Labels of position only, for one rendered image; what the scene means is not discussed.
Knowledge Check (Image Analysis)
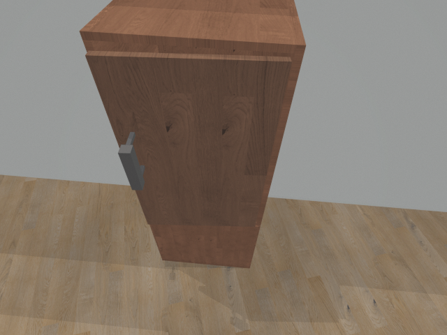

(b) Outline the handle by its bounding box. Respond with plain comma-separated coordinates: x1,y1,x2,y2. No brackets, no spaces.
118,132,145,191

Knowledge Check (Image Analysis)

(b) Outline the cupboard door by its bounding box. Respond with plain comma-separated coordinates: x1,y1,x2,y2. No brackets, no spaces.
85,51,292,227

